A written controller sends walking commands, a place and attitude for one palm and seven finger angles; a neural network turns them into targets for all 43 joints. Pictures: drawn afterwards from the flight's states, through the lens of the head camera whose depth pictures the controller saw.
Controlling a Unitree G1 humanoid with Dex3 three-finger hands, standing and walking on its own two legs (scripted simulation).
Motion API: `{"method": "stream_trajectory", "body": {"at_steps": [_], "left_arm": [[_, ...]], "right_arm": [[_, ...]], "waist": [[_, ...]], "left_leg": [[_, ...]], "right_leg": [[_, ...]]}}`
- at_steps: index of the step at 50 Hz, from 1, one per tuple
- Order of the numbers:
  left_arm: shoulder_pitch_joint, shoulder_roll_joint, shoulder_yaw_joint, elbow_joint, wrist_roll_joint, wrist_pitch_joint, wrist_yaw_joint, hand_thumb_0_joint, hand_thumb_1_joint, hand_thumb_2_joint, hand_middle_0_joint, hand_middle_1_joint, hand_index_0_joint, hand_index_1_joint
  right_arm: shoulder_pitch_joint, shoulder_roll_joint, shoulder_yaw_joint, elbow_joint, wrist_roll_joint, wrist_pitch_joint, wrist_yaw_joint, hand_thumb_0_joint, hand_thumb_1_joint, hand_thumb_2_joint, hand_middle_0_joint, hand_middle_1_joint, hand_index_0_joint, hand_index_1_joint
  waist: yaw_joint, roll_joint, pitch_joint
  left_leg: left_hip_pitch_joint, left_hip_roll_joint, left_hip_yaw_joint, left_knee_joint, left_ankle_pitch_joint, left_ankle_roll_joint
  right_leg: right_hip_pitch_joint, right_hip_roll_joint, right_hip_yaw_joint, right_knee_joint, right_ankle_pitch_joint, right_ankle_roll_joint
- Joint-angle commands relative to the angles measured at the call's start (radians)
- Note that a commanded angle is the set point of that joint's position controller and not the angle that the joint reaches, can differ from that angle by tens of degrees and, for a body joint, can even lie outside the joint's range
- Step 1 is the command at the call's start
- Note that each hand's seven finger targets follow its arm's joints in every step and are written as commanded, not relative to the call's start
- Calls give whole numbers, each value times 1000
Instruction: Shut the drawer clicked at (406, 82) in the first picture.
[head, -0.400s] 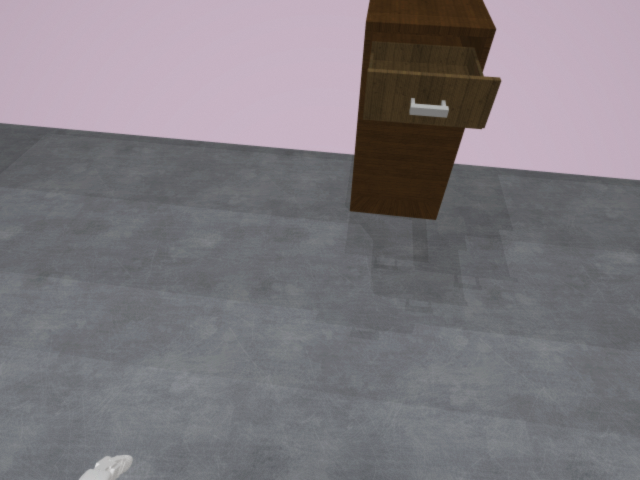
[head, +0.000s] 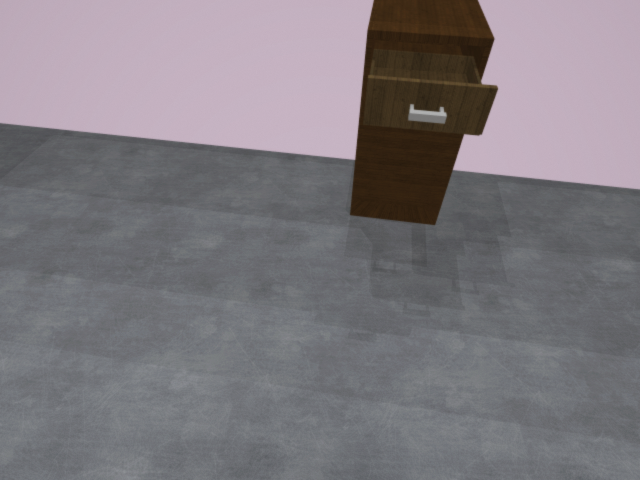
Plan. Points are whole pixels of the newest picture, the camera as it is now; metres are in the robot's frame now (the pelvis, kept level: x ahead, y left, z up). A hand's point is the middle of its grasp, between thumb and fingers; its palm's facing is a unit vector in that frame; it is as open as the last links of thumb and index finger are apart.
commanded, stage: stand and wait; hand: left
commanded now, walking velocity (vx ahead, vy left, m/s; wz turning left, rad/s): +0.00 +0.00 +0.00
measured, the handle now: (426, 112) +1.06 -0.24 -0.05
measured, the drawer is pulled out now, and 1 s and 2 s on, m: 0.29 0.29 0.29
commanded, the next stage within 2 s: look at it before walking up in 0.42 s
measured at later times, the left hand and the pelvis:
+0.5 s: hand out of the picture +0.06 +0.24 -0.15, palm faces -0.04 -0.94 -0.34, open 7.4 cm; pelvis -0.02 +0.00 +0.00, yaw +0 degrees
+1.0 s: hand out of the picture +0.06 +0.25 -0.15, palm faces -0.05 -0.94 -0.34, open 7.4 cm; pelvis -0.01 +0.00 +0.00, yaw -1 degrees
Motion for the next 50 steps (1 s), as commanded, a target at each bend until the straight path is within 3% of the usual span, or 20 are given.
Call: {"method": "stream_trajectory", "body": {"at_steps": [1, 6, 28, 34, 50], "left_arm": [[-58, 209, 55, -66, -5, -30, 10, 0, 900, 900, -200, -300, -200, -300], [-52, 212, 53, -43, -7, -30, 8, 0, 900, 900, -200, -300, -200, -300], [-49, 207, 50, -8, -5, -30, 9, 0, 900, 900, -200, -300, -200, -300], [-49, 204, 49, -6, -5, -29, 8, 0, 900, 900, -200, -300, -200, -300], [-39, 205, 50, 1, -4, -33, 9, 0, 900, 900, -200, -300, -200, -300]], "right_arm": [[-58, -198, -45, -61, 5, -22, -13, 0, -900, -900, 200, 300, 200, 300], [-47, -200, -41, -37, 7, -20, -12, 0, -900, -900, 200, 300, 200, 300], [-13, -200, -41, 17, 8, -23, -10, 0, -900, -900, 200, 300, 200, 300], [-20, -203, -41, 15, 9, -25, -11, 0, -900, -900, 200, 300, 200, 300], [-25, -201, -40, 17, 12, -27, -13, 0, -900, -900, 200, 300, 200, 300]], "waist": [[-5, -7, -50], [-2, -16, -29], [-3, -6, 1], [-1, 11, -13], [-3, -10, -45]], "left_leg": [[2, 108, -83, -66, 157, 36], [-11, 109, -88, -81, 115, 34], [-27, 116, -99, -114, 82, 30], [-13, 123, -100, -121, 97, 31], [26, 130, -92, -114, 188, 30]], "right_leg": [[-1, -109, 108, -92, 158, -41], [-10, -109, 113, -117, 96, -40], [-25, -106, 127, -148, 40, -37], [-19, -99, 117, -137, 73, -34], [15, -105, 108, -125, 193, -35]]}}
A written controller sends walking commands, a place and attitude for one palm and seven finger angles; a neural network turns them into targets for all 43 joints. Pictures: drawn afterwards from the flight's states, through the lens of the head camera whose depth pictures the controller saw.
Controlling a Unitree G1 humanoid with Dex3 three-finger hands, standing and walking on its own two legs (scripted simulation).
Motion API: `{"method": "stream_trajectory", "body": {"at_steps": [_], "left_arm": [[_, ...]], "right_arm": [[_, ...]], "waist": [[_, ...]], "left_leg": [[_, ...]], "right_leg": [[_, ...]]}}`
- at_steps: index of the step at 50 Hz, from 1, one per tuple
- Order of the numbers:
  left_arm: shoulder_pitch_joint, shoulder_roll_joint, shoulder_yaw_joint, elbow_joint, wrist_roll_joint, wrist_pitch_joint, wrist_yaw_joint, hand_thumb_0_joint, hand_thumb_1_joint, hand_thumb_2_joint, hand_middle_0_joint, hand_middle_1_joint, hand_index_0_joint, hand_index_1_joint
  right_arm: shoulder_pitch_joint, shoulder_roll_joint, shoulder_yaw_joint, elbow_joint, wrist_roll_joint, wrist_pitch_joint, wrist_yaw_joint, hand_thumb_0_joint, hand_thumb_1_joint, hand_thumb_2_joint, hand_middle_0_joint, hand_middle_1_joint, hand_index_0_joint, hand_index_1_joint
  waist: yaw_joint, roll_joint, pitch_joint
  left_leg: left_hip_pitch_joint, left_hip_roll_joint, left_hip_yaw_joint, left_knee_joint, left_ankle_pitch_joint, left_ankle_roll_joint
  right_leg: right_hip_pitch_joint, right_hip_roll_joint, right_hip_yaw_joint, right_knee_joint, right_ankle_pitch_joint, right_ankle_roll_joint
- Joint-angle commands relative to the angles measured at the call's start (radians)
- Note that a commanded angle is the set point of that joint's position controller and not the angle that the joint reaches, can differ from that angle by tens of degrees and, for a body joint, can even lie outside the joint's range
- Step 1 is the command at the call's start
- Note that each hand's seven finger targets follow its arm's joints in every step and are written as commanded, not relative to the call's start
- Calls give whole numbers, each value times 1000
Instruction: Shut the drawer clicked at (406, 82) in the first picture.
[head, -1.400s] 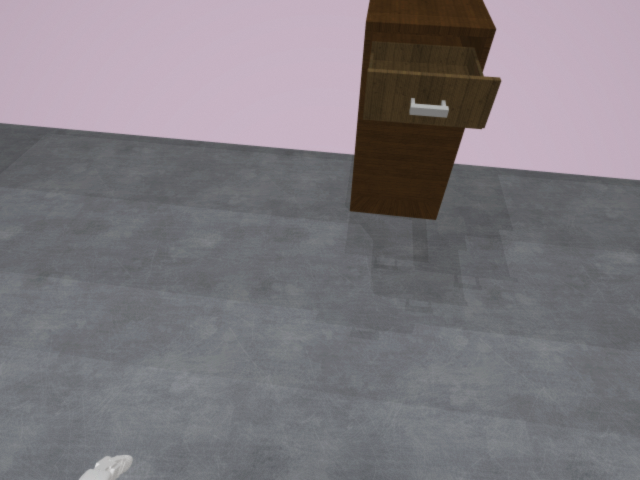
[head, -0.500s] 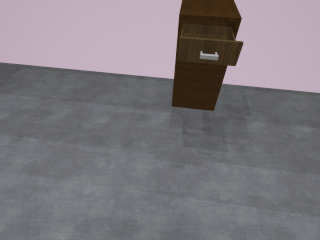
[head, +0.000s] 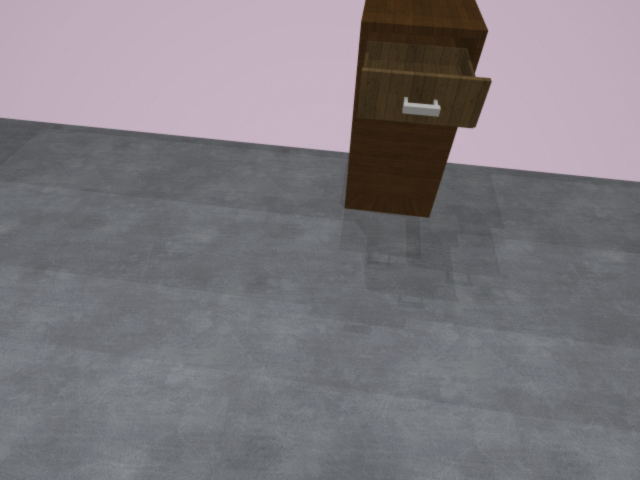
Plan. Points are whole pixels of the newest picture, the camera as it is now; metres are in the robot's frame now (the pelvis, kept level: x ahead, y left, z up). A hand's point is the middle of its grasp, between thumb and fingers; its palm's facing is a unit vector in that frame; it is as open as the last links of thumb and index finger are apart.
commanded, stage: look at it before walking up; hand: left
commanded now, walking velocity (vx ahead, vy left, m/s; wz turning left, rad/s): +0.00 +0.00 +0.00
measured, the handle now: (420, 105) +1.07 -0.22 -0.06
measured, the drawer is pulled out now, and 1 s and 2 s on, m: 0.29 0.29 0.29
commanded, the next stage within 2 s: walk to a spot facing it in 0.04 s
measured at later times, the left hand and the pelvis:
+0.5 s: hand out of the picture +0.06 +0.19 -0.18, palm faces -0.14 -0.94 -0.30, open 7.4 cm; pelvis -0.01 -0.02 -0.02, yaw -10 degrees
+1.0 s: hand out of the picture +0.09 +0.13 -0.16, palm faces -0.27 -0.94 -0.22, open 7.4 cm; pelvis +0.07 -0.05 +0.00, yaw -23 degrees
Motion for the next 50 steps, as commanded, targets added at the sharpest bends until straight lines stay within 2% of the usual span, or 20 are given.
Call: {"method": "stream_trajectory", "body": {"at_steps": [1, 9, 12, 14, 18, 20, 22, 23, 24, 25, 26, 27, 28, 29, 30, 32, 34, 37, 46, 50], "left_arm": [[-34, 198, 45, -67, -5, -25, 10, 0, 900, 900, -200, -300, -200, -300], [-42, 202, 49, -72, -4, -18, 8, 0, 900, 900, -200, -300, -200, -300], [14, 100, 39, -76, -5, 13, 13, 0, 900, 900, -200, -300, -200, -300], [27, 97, 46, -99, -2, 27, 10, 0, 900, 900, -200, -300, -200, -300], [48, 77, 62, -149, 2, 42, 0, 0, 900, 900, -200, -300, -200, -300], [66, 53, 68, -171, 4, 48, -5, 0, 900, 900, -200, -300, -200, -300], [83, 34, 76, -189, 1, 53, -8, 0, 900, 900, -200, -300, -200, -300], [116, 26, 82, -191, 1, 52, -11, 0, 900, 900, -200, -300, -200, -300], [175, 17, 86, -179, 4, 47, -16, 0, 900, 900, -200, -300, -200, -300], [250, 34, 94, -158, 10, 40, -20, 0, 900, 900, -200, -300, -200, -300], [298, 121, 111, -153, 22, 22, -12, 0, 900, 900, -200, -300, -200, -300], [303, 177, 116, -167, 12, 16, 2, 0, 900, 900, -200, -300, -200, -300], [258, 152, 121, -183, 3, 15, 11, 0, 900, 900, -200, -300, -200, -300], [211, 109, 118, -199, 1, 8, 10, 0, 900, 900, -200, -300, -200, -300], [188, 84, 109, -204, 1, 0, 10, 0, 900, 900, -200, -300, -200, -300], [190, 43, 100, -204, -3, -21, 3, 0, 900, 900, -200, -300, -200, -300], [238, 35, 102, -186, -5, -36, 1, 0, 900, 900, -200, -300, -200, -300], [282, 18, 105, -171, -3, -47, 1, 0, 900, 900, -200, -300, -200, -300], [387, -13, 102, -130, 8, -63, 7, 0, 900, 900, -200, -300, -200, -300], [404, -7, 101, -120, 12, -65, 16, 0, 900, 900, -200, -300, -200, -300]], "right_arm": [[-48, -205, -41, -66, 5, -19, -15, 0, -900, -900, 200, 300, 200, 300], [-47, -211, -43, -67, 3, -19, -19, 0, -900, -900, 200, 300, 200, 300], [19, -98, -30, -70, 1, 0, -26, 0, -900, -900, 200, 300, 200, 300], [34, -103, -39, -93, 1, 12, -31, 0, -900, -900, 200, 300, 200, 300], [37, -135, -69, -147, -2, 21, -37, 0, -900, -900, 200, 300, 200, 300], [32, -138, -81, -169, -2, 17, -35, 0, -900, -900, 200, 300, 200, 300], [17, -128, -89, -191, -6, 15, -35, 0, -900, -900, 200, 300, 200, 300], [-12, -126, -92, -204, -8, 17, -35, 0, -900, -900, 200, 300, 200, 300], [-26, -121, -92, -206, -11, 19, -32, 0, -900, -900, 200, 300, 200, 300], [-41, -112, -91, -214, -7, 25, -27, 0, -900, -900, 200, 300, 200, 300], [-31, -35, -79, -241, 0, 36, -19, 0, -900, -900, 200, 300, 200, 300], [-65, -3, -69, -282, -6, 37, -14, 0, -900, -900, 200, 300, 200, 300], [-47, -48, -81, -271, -7, 36, -11, 0, -900, -900, 200, 300, 200, 300], [-65, -53, -86, -264, -7, 32, -5, 0, -900, -900, 200, 300, 200, 300], [-42, -49, -89, -249, -9, 24, -1, 0, -900, -900, 200, 300, 200, 300], [-1, -25, -90, -226, -17, 18, 7, 0, -900, -900, 200, 300, 200, 300], [30, -6, -90, -215, -18, 16, 9, 0, -900, -900, 200, 300, 200, 300], [28, 10, -91, -223, -20, 10, 9, 0, -900, -900, 200, 300, 200, 300], [-82, 30, -83, -286, -18, -14, 8, 0, -900, -900, 200, 300, 200, 300], [-127, 40, -79, -313, -11, -23, 12, 0, -900, -900, 200, 300, 200, 300]], "waist": [[4, 0, -57], [3, 18, -36], [-2, 2, -38], [-5, 8, -16], [0, 90, -14], [5, 170, -14], [15, 189, -19], [39, 181, -16], [63, 158, -41], [103, 54, -66], [120, -270, -41], [115, -379, 27], [86, -267, 54], [73, -231, 115], [46, -128, 104], [25, -65, 62], [25, -54, 7], [28, -75, 2], [71, -99, 20], [83, -109, 32]], "left_leg": [[17, 119, -99, -50, 147, 34], [33, 126, -82, -47, 145, 31], [36, 134, -33, 10, 163, 14], [25, 150, -26, 24, 133, 17], [12, 240, -64, 9, 140, 71], [10, 322, -90, -11, 250, 138], [-15, 371, -75, 9, 339, 177], [-58, 361, -35, 53, 328, 156], [-90, 328, 13, 119, 209, 117], [-193, 270, 67, 250, -20, 66], [-386, 104, 165, 555, -349, -21], [-538, 17, 70, 749, -446, -42], [-522, 64, -29, 781, -318, -24], [-522, 82, -33, 793, -229, -20], [-508, 93, -30, 797, -173, -24], [-484, 95, -23, 780, -61, -39], [-498, 89, -15, 778, -12, -48], [-555, 89, -23, 769, 15, -59], [-650, 96, -22, 644, -14, -73], [-645, 81, -10, 568, -36, -69]], "right_leg": [[7, -116, 103, -59, 146, -33], [-17, -107, 116, -55, 158, -35], [-61, -100, 125, 7, 230, -24], [-113, -79, 130, 54, 216, -22], [-197, -15, 79, 230, 104, -6], [-240, 7, 21, 400, -176, 7], [-232, -25, 18, 468, -293, 8], [-178, -40, 15, 418, -263, 3], [-92, -34, -9, 321, -193, 1], [36, -28, -10, 187, -76, 0], [87, -212, 336, -74, -151, -47], [5, -356, 663, -224, -163, -123], [-44, -325, 598, -260, -376, -140], [-114, -276, 591, -283, -459, -123], [-108, -258, 561, -255, -431, -129], [-77, -197, 444, -225, -308, -129], [-8, -167, 396, -206, -239, -127], [47, -154, 393, -204, -198, -130], [161, -166, 481, -169, -30, -205], [196, -170, 493, -147, 93, -217]]}}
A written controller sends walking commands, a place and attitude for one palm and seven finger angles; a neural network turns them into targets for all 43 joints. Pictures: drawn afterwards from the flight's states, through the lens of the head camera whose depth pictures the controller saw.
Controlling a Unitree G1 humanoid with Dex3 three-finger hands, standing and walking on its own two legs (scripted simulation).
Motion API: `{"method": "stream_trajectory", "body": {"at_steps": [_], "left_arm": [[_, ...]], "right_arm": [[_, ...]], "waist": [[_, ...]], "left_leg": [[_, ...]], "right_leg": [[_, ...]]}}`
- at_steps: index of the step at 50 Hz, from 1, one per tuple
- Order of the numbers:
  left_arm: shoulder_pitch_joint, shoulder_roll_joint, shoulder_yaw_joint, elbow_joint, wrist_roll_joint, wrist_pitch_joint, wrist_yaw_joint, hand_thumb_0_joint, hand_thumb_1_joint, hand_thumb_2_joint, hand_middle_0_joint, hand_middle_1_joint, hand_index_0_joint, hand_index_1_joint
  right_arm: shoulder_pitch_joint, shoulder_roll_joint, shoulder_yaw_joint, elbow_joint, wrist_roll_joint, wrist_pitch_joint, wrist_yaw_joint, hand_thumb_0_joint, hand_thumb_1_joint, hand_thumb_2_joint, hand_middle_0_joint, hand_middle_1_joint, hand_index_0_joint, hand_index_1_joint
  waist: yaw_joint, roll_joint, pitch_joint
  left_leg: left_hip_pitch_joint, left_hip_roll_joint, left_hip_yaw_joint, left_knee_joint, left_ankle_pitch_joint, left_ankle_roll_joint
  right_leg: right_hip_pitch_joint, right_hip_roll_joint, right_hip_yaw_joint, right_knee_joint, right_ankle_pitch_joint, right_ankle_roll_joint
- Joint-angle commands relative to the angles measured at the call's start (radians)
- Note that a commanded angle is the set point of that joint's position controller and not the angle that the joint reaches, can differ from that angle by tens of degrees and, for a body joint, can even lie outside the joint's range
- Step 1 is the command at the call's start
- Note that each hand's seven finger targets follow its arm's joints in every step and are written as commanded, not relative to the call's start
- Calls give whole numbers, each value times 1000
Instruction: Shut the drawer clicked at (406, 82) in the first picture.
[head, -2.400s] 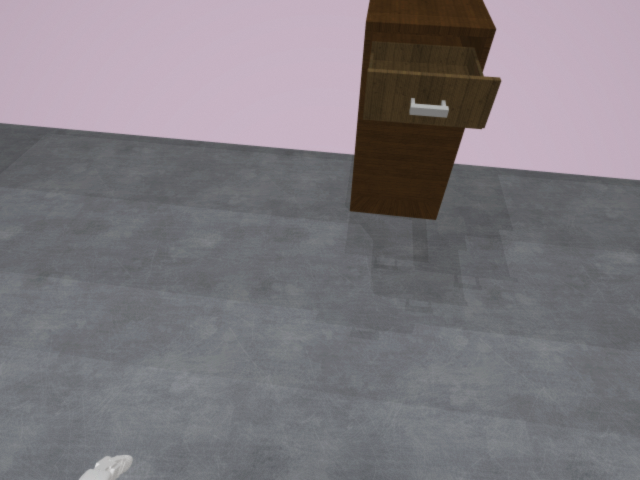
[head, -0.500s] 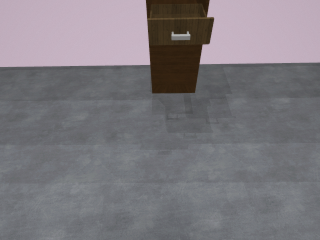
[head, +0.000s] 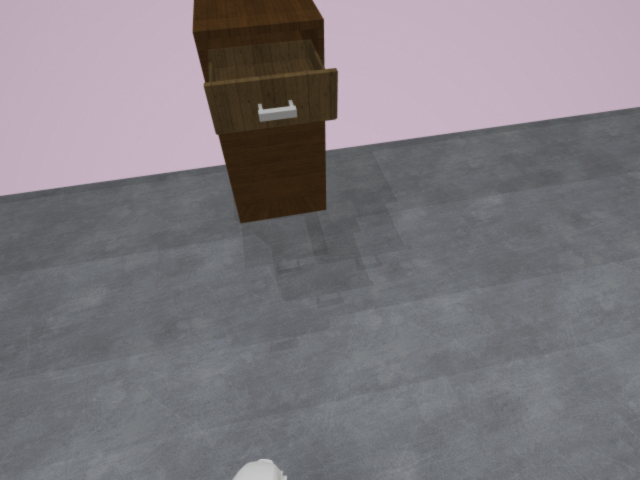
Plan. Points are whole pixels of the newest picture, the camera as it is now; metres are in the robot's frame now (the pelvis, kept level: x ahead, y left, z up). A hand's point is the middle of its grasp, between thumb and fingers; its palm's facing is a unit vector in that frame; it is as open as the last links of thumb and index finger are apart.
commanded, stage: walk to a spot facing it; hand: left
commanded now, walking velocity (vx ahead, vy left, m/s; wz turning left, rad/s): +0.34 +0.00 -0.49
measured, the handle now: (276, 109) +0.99 +0.23 -0.06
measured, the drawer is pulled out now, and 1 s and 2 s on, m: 0.29 0.29 0.29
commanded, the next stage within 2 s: none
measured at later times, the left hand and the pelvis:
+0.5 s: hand (171, 367) +0.31 +0.31 -0.18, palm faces -0.24 -0.95 -0.19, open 7.4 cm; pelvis +0.19 +0.13 +0.00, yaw -19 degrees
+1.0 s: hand (256, 280) +0.52 +0.21 -0.19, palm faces -0.50 -0.84 -0.21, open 7.1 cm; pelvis +0.36 +0.08 -0.03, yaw -36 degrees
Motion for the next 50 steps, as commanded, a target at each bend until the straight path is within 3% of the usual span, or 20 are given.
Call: {"method": "stream_trajectory", "body": {"at_steps": [1, 6, 9, 10, 11, 12, 15, 19, 27, 35, 41, 42, 43, 44, 45, 46, 47, 48, 49, 50], "left_arm": [[97, 184, 48, -34, -1, -18, 19, 0, 900, 900, -200, -300, -200, -300], [39, 211, 54, -49, 5, -14, 31, 0, 900, 900, -200, -300, -200, -300], [-57, 225, 67, -75, -7, -16, 23, 0, 900, 900, -200, -300, -200, -300], [-38, 186, 67, -77, -15, -17, 13, 0, 900, 900, -200, -300, -200, -300], [12, 131, 64, -86, -27, -16, -2, 0, 900, 900, -200, -300, -200, -300], [-3, 151, 67, -91, -18, -13, -2, 0, 900, 900, -200, -300, -200, -300], [-82, 144, 68, -79, 4, 12, -27, 0, 900, 900, -200, -300, -200, -300], [-35, 87, 61, -56, 6, 63, -37, 0, 900, 900, -200, -300, -200, -300], [-199, 76, 62, -94, 6, 87, -35, 0, 900, 900, -200, -300, -200, -300], [-357, 58, 43, -122, -3, 84, -36, 0, 900, 900, -200, -300, -200, -300], [-149, 106, 61, -63, -5, 63, -18, 0, 900, 900, -200, -300, -200, -300], [-41, 135, 76, -33, -2, 53, -13, 0, 900, 900, -200, -300, -200, -300], [67, 173, 88, -1, -2, 38, -9, 0, 900, 900, -200, -300, -200, -300], [129, 210, 87, 10, -10, 30, -3, 0, 900, 900, -200, -300, -200, -300], [56, 221, 83, -13, -30, 27, 5, 0, 900, 900, -200, -300, -200, -300], [-22, 231, 83, -46, -32, 28, 10, 0, 900, 900, -200, -300, -200, -300], [-69, 201, 78, -75, -27, 19, 11, 0, 900, 900, -200, -300, -200, -300], [-88, 173, 69, -81, -17, 8, 4, 0, 900, 900, -200, -300, -200, -300], [-123, 160, 62, -78, -16, -6, 7, 0, 900, 900, -200, -300, -200, -300], [-128, 134, 55, -74, -11, -14, 15, 0, 900, 900, -200, -300, -200, -300]], "right_arm": [[-187, -49, -6, -162, 12, -49, 2, 0, -900, -900, 200, 300, 200, 300], [-189, -31, -1, -190, 26, -64, 6, 0, -900, -900, 200, 300, 200, 300], [90, -79, -13, -109, 29, -79, -19, 0, -900, -900, 200, 300, 200, 300], [248, -163, -32, -62, 23, -82, -33, 0, -900, -900, 200, 300, 200, 300], [341, -256, -48, -42, 10, -87, -34, 0, -900, -900, 200, 300, 200, 300], [289, -233, -35, -62, 15, -73, -33, 0, -900, -900, 200, 300, 200, 300], [114, -61, 14, -81, 16, -91, -35, 0, -900, -900, 200, 300, 200, 300], [168, -15, 25, -31, 22, -111, -45, 0, -900, -900, 200, 300, 200, 300], [327, -16, 29, 45, 22, -117, -59, 0, -900, -900, 200, 300, 200, 300], [470, 20, 48, 126, 16, -104, -74, 0, -900, -900, 200, 300, 200, 300], [381, -65, 8, 85, 22, -71, -67, 0, -900, -900, 200, 300, 200, 300], [329, -80, -5, 58, 31, -71, -62, 0, -900, -900, 200, 300, 200, 300], [269, -78, -7, 29, 44, -69, -54, 0, -900, -900, 200, 300, 200, 300], [230, 5, 11, -11, 53, -73, -42, 0, -900, -900, 200, 300, 200, 300], [215, 32, 1, -53, 48, -77, -49, 0, -900, -900, 200, 300, 200, 300], [194, 30, -6, -67, 32, -76, -45, 0, -900, -900, 200, 300, 200, 300], [178, 65, -1, -94, 22, -77, -33, 0, -900, -900, 200, 300, 200, 300], [170, 70, 0, -123, 19, -54, -31, 0, -900, -900, 200, 300, 200, 300], [196, 55, 3, -94, 3, -45, -26, 0, -900, -900, 200, 300, 200, 300], [182, 29, -4, -87, 1, -40, -23, 0, -900, -900, 200, 300, 200, 300]], "waist": [[28, -153, 89], [7, -183, 99], [-129, -128, 9], [-178, 19, -112], [-168, 306, -176], [-141, 228, -101], [-48, 86, 141], [-4, 162, 108], [-34, 32, 125], [-79, 74, 196], [43, 170, 84], [92, 199, 47], [151, 161, 7], [164, -94, -57], [85, -74, -112], [41, 15, -6], [-3, 45, 120], [-49, 75, 109], [-61, -120, 123], [-69, -150, 130]], "left_leg": [[-196, -9, 7, -75, -41, 8], [13, -38, 11, -260, -99, 37], [497, -79, 35, -495, 2, 68], [773, 65, -92, -515, -36, 94], [866, 381, -493, -645, -117, 181], [717, 428, -611, -750, -242, 217], [368, 285, -291, -795, -132, 145], [354, 161, 39, -753, 257, 6], [539, 190, 119, -739, 490, -30], [690, 200, 200, -734, 752, -31], [570, 143, 416, -419, 1523, -76], [459, 147, 411, -258, 1457, -72], [246, 155, 381, 14, 1070, -53], [49, 47, 318, 408, -125, 19], [-121, -16, 139, 597, -419, 39], [-158, 25, 44, 579, -291, 67], [-166, 45, 38, 482, -238, 69], [-109, 72, 10, 443, -215, 53], [-117, 82, 45, 410, -154, 35], [-91, 91, 28, 371, -137, 33]], "right_leg": [[142, -298, 324, -65, 137, -125], [48, -289, 310, 9, 310, -102], [-164, -169, 216, 254, 407, -36], [-312, -93, 138, 475, 225, -5], [-515, 10, -38, 810, -322, 58], [-542, -54, -36, 943, -317, 60], [-532, -179, -97, 1029, -100, 74], [-491, -166, -128, 1011, 50, 90], [-713, -169, -157, 1005, 136, 99], [-751, -149, -267, 801, 85, 65], [-195, 9, -510, 426, -67, -15], [-20, 1, -492, 371, -47, -38], [227, -78, -414, 269, 57, -89], [339, -315, -88, 171, 215, -202], [376, -479, 243, 107, 322, -268], [246, -505, 198, 46, 273, -265], [80, -445, 100, 34, 392, -22], [-47, -424, 93, 11, 296, -82], [-96, -418, 137, -54, 201, -102], [-138, -400, 126, -73, 131, -151]]}}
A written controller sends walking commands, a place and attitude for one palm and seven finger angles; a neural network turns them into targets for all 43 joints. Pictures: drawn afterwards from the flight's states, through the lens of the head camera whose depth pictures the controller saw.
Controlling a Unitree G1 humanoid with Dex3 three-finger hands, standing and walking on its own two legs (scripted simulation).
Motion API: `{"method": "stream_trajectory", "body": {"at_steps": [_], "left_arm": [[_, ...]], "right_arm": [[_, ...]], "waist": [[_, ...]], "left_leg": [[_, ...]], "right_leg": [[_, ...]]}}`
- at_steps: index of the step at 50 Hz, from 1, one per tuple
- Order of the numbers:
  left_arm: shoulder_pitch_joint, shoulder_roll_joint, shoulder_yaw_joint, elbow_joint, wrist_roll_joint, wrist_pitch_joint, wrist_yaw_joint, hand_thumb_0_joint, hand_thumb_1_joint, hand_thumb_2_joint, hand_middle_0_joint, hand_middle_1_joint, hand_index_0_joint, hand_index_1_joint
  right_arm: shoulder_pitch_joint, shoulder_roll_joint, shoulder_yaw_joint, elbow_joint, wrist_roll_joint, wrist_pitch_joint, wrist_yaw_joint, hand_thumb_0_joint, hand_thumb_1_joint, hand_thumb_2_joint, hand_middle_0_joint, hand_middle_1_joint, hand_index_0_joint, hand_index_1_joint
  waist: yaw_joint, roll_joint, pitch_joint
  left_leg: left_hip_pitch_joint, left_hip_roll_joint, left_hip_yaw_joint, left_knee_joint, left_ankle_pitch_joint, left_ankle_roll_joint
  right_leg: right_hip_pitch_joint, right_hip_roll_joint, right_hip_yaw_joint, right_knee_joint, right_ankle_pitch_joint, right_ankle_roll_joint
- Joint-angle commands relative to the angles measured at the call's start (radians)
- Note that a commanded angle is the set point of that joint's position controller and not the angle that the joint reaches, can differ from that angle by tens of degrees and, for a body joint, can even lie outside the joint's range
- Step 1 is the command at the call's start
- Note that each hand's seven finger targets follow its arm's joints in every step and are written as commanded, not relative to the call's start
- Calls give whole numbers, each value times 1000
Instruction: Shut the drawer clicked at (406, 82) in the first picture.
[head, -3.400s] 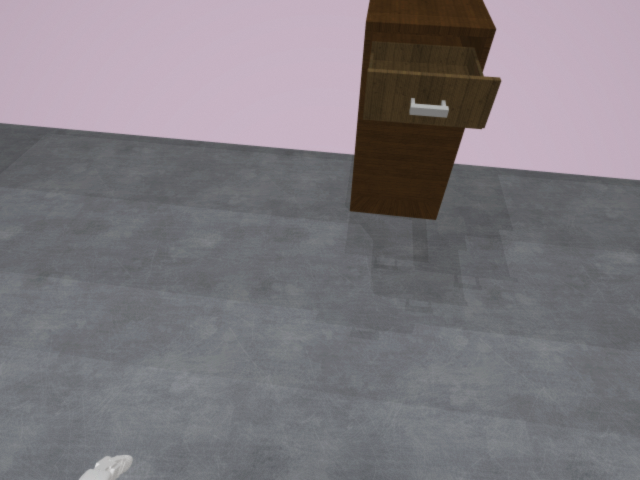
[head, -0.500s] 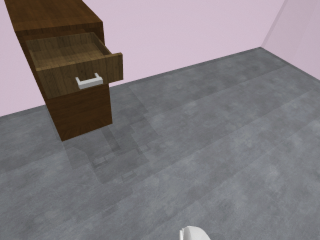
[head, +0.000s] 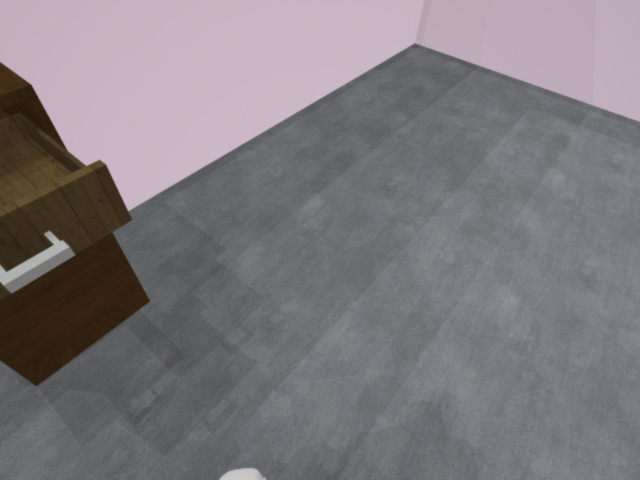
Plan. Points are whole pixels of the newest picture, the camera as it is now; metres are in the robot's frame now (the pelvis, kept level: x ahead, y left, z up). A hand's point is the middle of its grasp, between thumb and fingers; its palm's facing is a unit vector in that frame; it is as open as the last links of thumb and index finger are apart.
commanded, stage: walk to a spot facing it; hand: left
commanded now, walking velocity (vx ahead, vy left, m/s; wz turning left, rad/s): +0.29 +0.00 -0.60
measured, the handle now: (31, 258) +0.42 +0.49 -0.03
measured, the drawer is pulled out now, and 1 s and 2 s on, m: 0.29 0.29 0.29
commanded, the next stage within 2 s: none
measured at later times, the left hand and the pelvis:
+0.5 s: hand (149, 392) +0.26 +0.29 -0.16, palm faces -0.21 -0.95 -0.22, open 7.4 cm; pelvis +0.17 +0.09 +0.01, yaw -18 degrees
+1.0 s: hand (259, 315) +0.39 +0.13 -0.12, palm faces -0.55 -0.78 -0.29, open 7.4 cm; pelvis +0.19 +0.03 +0.02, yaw -36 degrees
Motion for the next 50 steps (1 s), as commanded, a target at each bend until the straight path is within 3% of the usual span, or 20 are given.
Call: {"method": "stream_trajectory", "body": {"at_steps": [1, 3, 6, 11, 13, 14, 15, 16, 17, 20, 23, 32, 34, 35, 36, 37, 38, 39, 43, 50], "left_arm": [[75, 92, 9, -36, 9, -39, 9, 0, 900, 900, -200, -300, -200, -300], [45, 129, 16, -44, 10, -42, 1, 0, 900, 900, -200, -300, -200, -300], [81, 138, 16, -30, 11, -41, -10, 0, 900, 900, -200, -300, -200, -300], [152, 176, 32, -30, 12, -22, -6, 0, 900, 900, -200, -300, -200, -300], [135, 180, 35, -39, 4, -12, -2, 0, 900, 900, -200, -300, -200, -300], [120, 164, 34, -48, -5, -9, 0, 0, 900, 900, -200, -300, -200, -300], [143, 99, 25, -64, -19, -6, -4, 0, 900, 900, -200, -300, -200, -300], [153, 86, 16, -75, -16, -13, -7, 0, 900, 900, -200, -300, -200, -300], [144, 118, 23, -72, -5, -2, -3, 0, 900, 900, -200, -300, -200, -300], [50, 101, 27, -84, 7, 28, -24, 0, 900, 900, -200, -300, -200, -300], [61, 61, 24, -88, 3, 63, -38, 0, 900, 900, -200, -300, -200, -300], [-66, 49, 23, -159, 13, 65, -40, 0, 900, 900, -200, -300, -200, -300], [-22, 74, 28, -156, 14, 52, -36, 0, 900, 900, -200, -300, -200, -300], [47, 131, 37, -140, 17, 37, -29, 0, 900, 900, -200, -300, -200, -300], [124, 259, 58, -125, 27, 18, -16, 0, 900, 900, -200, -300, -200, -300], [147, 338, 70, -118, 6, 24, -3, 0, 900, 900, -200, -300, -200, -300], [127, 308, 67, -124, -1, 31, 6, 0, 900, 900, -200, -300, -200, -300], [57, 273, 64, -141, -2, 30, 9, 0, 900, 900, -200, -300, -200, -300], [-102, 186, 28, -178, -6, 31, 10, 0, 900, 900, -200, -300, -200, -300], [-34, 190, 29, -132, -1, 32, 3, 0, 900, 900, -200, -300, -200, -300]], "right_arm": [[-84, -124, -29, -155, -17, -20, 10, 0, -900, -900, 200, 300, 200, 300], [-115, -118, -29, -159, -13, -9, 20, 0, -900, -900, 200, 300, 200, 300], [-214, -107, -17, -186, -12, -21, 34, 0, -900, -900, 200, 300, 200, 300], [-335, -141, -10, -235, -6, -46, 26, 0, -900, -900, 200, 300, 200, 300], [-267, -183, -16, -215, -5, -52, 10, 0, -900, -900, 200, 300, 200, 300], [-155, -240, -27, -187, -9, -56, 0, 0, -900, -900, 200, 300, 200, 300], [-49, -368, -58, -169, -18, -56, -7, 0, -900, -900, 200, 300, 200, 300], [30, -399, -54, -155, -13, -48, -4, 0, -900, -900, 200, 300, 200, 300], [-8, -349, -38, -166, -9, -36, 2, 0, -900, -900, 200, 300, 200, 300], [-197, -254, -14, -190, -12, -39, -7, 0, -900, -900, 200, 300, 200, 300], [-227, -235, -18, -179, -12, -32, -6, 0, -900, -900, 200, 300, 200, 300], [-208, -282, -68, -181, -18, -7, 8, 0, -900, -900, 200, 300, 200, 300], [-213, -294, -71, -183, -18, 3, 10, 0, -900, -900, 200, 300, 200, 300], [-188, -275, -65, -187, -14, 8, 16, 0, -900, -900, 200, 300, 200, 300], [-186, -202, -42, -221, -9, 12, 26, 0, -900, -900, 200, 300, 200, 300], [-209, -195, -33, -253, -5, 21, 15, 0, -900, -900, 200, 300, 200, 300], [-218, -217, -38, -251, -2, 29, 3, 0, -900, -900, 200, 300, 200, 300], [-220, -213, -36, -237, -1, 28, 2, 0, -900, -900, 200, 300, 200, 300], [-187, -232, -38, -174, -13, 48, 5, 0, -900, -900, 200, 300, 200, 300], [-237, -227, -35, -173, -11, 51, 0, 0, -900, -900, 200, 300, 200, 300]], "waist": [[-29, -67, 60], [-47, -46, 75], [-15, -126, 94], [56, -160, -27], [18, -143, -107], [-37, -89, -194], [-70, 195, -306], [-87, 299, -364], [-69, 157, -290], [-13, 236, -78], [19, 248, -43], [-18, 217, -35], [11, 168, -65], [51, 35, -109], [97, -313, -138], [98, -360, -205], [80, -256, -186], [58, -304, -179], [-15, -109, -130], [17, -73, -107]], "left_leg": [[-216, 72, -79, -61, 86, -25], [-158, 77, -56, -203, 142, -47], [-103, 47, -16, -453, 217, -56], [-39, -50, 37, -716, 152, -42], [133, -70, 55, -883, 225, -36], [376, -1, 5, -953, 382, -17], [659, 289, -279, -897, 681, 73], [695, 466, -408, -892, 991, 174], [587, 446, -309, -900, 987, 198], [315, 310, -95, -976, 785, 117], [215, 247, 41, -1011, 643, 104], [262, 288, 135, -964, 463, 118], [241, 282, 162, -830, 445, 74], [148, 237, 200, -631, 396, 21], [-127, 75, 207, -343, -137, -41], [-204, 5, 40, -144, -294, -51], [-205, 24, -67, -98, -237, -40], [-217, 30, -80, -84, -153, -37], [-118, 29, -73, -150, 65, -63], [-125, -9, -96, -297, 59, -70]], "right_leg": [[-71, -333, 422, -369, 225, -110], [-157, -277, 337, -372, 205, -86], [-155, -211, 300, -332, 263, -52], [115, -214, 369, -159, 584, -21], [137, -190, 362, -27, 671, 20], [32, -163, 338, 118, 581, 65], [-231, -47, 235, 367, 95, 126], [-325, -38, 201, 646, -331, 148], [-326, -98, 221, 734, -303, 152], [-348, -160, 180, 747, -163, 182], [-287, -159, 122, 634, -80, 189], [-186, -156, 49, 190, 14, 180], [-60, -137, 41, 48, 68, 158], [113, -147, 80, -75, 177, 133], [266, -396, 475, -197, 487, 38], [263, -520, 625, -208, 759, -60], [240, -488, 541, -204, 744, -71], [210, -426, 524, -219, 637, -42], [53, -304, 369, -257, 416, 9], [79, -293, 472, -292, 299, -12]]}}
